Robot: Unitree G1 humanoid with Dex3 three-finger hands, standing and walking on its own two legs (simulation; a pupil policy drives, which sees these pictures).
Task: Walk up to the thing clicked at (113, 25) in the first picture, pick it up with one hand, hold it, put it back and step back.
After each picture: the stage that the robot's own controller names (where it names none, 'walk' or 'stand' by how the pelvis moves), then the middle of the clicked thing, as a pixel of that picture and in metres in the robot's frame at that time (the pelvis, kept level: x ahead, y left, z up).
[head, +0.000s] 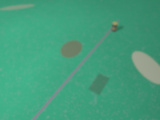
stand; (114, 26) +1.70 -0.43 -0.72
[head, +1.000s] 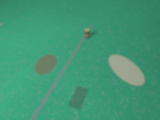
walk; (87, 33) +1.63 +0.03 -0.70
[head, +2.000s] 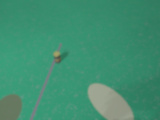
walk; (57, 57) +1.10 +0.30 -0.71
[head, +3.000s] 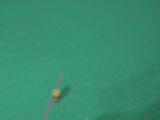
walk; (56, 95) +0.66 +0.21 -0.69
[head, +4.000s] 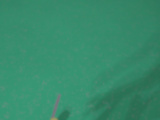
walk; out of the picture +0.41 +0.19 -0.70
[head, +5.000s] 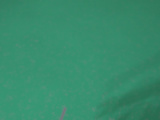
stand; out of the picture +0.36 +0.19 -0.72
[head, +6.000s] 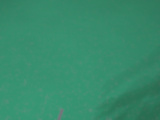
stand; out of the picture +0.36 +0.20 -0.72
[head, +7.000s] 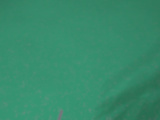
stand; out of the picture +0.34 +0.21 -0.72
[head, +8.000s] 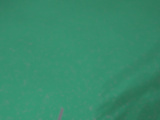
stand; out of the picture +0.36 +0.21 -0.73
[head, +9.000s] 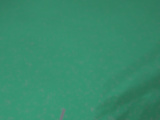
stand; out of the picture +0.35 +0.20 -0.73
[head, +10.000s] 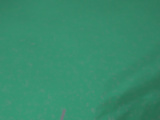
stand; out of the picture +0.35 +0.19 -0.73
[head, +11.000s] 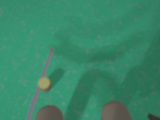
go down; (44, 85) +0.42 +0.17 -0.48
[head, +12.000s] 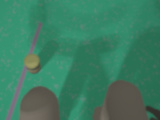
go down; (33, 64) +0.46 +0.19 -0.33
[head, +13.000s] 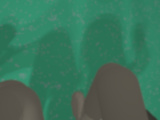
close in; out of the picture +0.45 +0.22 -0.24
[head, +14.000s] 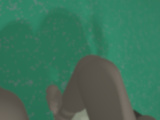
close; out of the picture +0.45 +0.25 -0.23
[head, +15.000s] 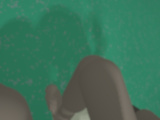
lift; out of the picture +0.42 +0.23 -0.24
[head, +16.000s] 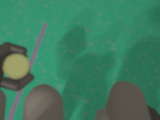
lift; (18, 70) +0.36 +0.22 -0.07
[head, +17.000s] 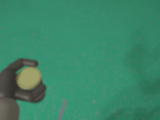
hold; (32, 86) +0.33 +0.17 +0.06
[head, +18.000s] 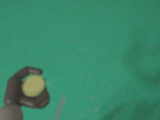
hold; (37, 92) +0.32 +0.17 +0.00
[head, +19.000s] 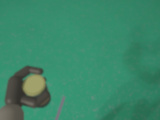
hold; (38, 92) +0.32 +0.16 +0.00
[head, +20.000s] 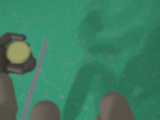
crouch; (23, 58) +0.43 +0.18 -0.08
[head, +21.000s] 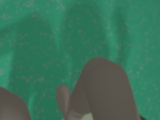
lower; out of the picture +0.45 +0.26 -0.22
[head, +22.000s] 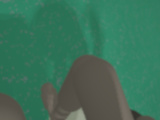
lower; out of the picture +0.45 +0.26 -0.25
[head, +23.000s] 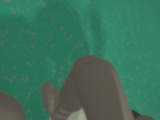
lower; out of the picture +0.45 +0.26 -0.24
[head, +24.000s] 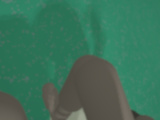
lower; out of the picture +0.46 +0.26 -0.24
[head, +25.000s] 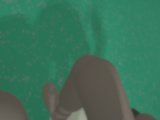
loosen; out of the picture +0.45 +0.25 -0.24
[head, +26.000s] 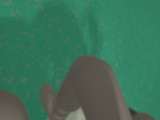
open; out of the picture +0.45 +0.23 -0.25
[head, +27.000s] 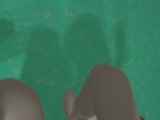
stand; out of the picture +0.45 +0.21 -0.26
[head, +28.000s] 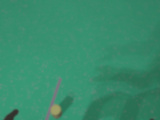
stand; (56, 111) +0.40 +0.15 -0.60
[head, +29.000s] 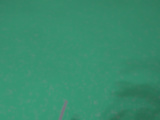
stand; out of the picture +0.39 +0.15 -0.67
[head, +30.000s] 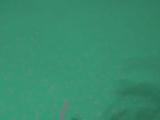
stand; out of the picture +0.38 +0.15 -0.67
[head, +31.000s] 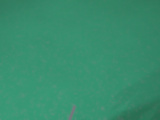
stand; out of the picture +0.40 +0.15 -0.72
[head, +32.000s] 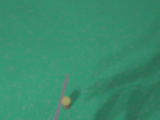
walk; (66, 103) +0.47 +0.11 -0.70
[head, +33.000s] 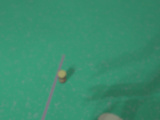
walk; (62, 77) +0.72 +0.14 -0.69
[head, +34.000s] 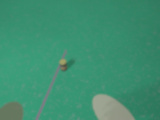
stand; (63, 65) +1.02 +0.24 -0.70
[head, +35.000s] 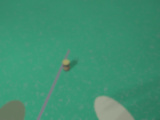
stand; (66, 65) +1.01 +0.17 -0.72
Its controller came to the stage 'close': yes
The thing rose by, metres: 0.73
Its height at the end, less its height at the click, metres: +0.00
